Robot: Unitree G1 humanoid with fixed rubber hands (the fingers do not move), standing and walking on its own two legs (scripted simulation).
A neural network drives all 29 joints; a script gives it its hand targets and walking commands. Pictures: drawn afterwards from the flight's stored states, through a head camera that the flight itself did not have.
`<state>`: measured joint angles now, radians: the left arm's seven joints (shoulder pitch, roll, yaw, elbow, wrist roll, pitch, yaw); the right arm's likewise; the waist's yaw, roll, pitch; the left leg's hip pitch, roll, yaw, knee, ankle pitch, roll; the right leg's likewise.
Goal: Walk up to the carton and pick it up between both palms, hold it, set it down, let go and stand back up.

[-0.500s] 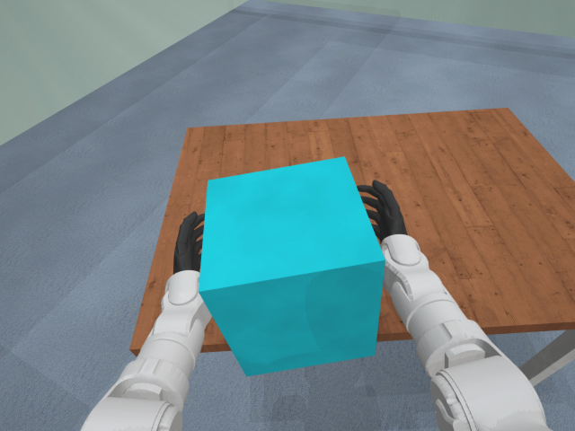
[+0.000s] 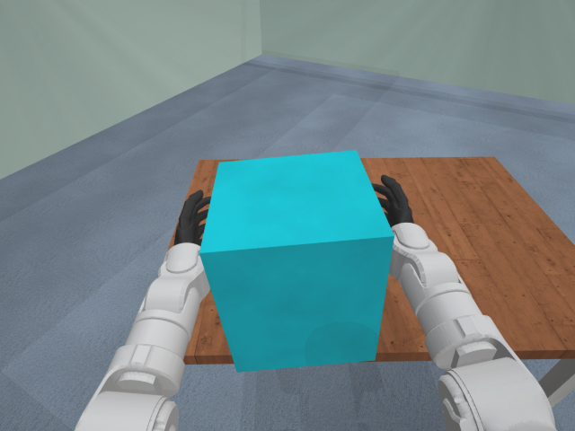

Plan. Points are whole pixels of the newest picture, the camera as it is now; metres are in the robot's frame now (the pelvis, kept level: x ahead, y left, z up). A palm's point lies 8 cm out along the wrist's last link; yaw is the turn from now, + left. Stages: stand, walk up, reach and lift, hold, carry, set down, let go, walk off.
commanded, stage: reach and lift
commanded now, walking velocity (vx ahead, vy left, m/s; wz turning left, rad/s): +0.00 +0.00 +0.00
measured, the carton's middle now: (296, 261) +0.38 -0.02 +0.09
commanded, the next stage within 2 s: hold in 1.28 s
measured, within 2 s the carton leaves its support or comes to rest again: neither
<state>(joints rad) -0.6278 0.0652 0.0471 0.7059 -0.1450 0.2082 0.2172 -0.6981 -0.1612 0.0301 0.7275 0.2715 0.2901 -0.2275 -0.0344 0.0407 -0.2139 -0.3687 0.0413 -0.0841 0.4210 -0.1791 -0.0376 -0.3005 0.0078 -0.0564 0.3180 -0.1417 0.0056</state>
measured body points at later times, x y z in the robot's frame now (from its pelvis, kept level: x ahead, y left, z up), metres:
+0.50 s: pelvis +0.00 +0.01 +0.00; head -0.04 +0.02 +0.45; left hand +0.41 +0.13 +0.15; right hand +0.39 -0.17 +0.15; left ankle +0.02 +0.14 -0.74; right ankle +0.00 -0.12 -0.74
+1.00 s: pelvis +0.01 +0.01 +0.00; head -0.07 +0.03 +0.45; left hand +0.41 +0.13 +0.21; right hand +0.39 -0.18 +0.21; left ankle +0.02 +0.14 -0.74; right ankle +0.00 -0.12 -0.74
